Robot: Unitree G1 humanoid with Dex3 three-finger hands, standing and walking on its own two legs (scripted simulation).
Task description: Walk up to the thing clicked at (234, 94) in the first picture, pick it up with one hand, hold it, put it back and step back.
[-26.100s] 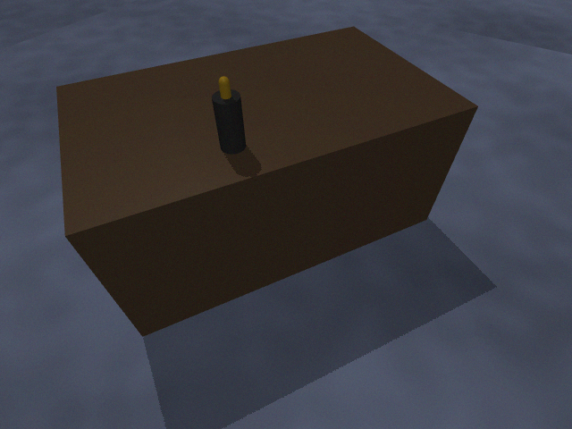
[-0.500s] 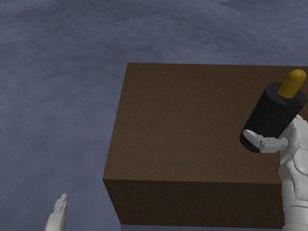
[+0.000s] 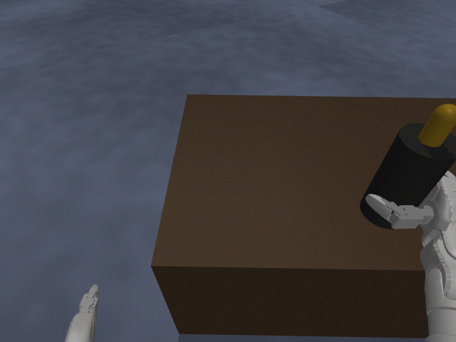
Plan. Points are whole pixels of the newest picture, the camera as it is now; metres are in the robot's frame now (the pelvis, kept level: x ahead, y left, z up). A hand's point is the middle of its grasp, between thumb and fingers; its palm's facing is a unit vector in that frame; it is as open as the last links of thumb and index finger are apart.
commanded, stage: hold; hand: right
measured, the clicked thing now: (411, 168) +0.35 -0.25 +0.18
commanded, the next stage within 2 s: crouch in 0.40 s
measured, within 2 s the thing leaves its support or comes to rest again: neither
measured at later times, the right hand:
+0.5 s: hand (396, 189) +0.35 -0.25 +0.13, palm faces +0.25 +0.97 +0.00, open 10.5 cm
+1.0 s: hand (367, 183) +0.41 -0.25 +0.07, palm faces +0.29 +0.96 +0.03, open 10.5 cm
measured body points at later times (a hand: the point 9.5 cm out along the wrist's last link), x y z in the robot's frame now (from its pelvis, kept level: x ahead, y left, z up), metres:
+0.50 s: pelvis +0.00 +0.00 +0.00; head +0.00 +0.01 +0.45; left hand +0.16 +0.26 -0.06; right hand +0.33 -0.30 +0.13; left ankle -0.01 +0.13 -0.74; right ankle +0.00 -0.13 -0.74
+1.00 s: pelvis -0.01 +0.00 -0.01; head +0.04 -0.02 +0.43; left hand +0.13 +0.27 -0.08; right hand +0.39 -0.30 +0.07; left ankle -0.01 +0.13 -0.74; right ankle +0.00 -0.13 -0.74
